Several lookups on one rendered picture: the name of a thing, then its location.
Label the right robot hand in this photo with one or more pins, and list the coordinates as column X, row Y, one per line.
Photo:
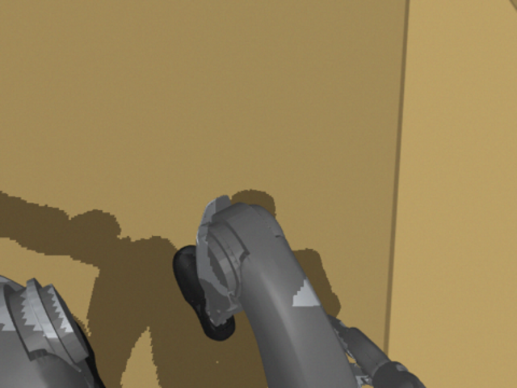
column 368, row 357

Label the right robot foot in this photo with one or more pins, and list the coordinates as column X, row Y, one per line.
column 185, row 272

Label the left robot foot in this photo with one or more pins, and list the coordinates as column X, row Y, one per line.
column 90, row 360

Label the right robot arm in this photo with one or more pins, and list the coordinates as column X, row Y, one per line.
column 395, row 375

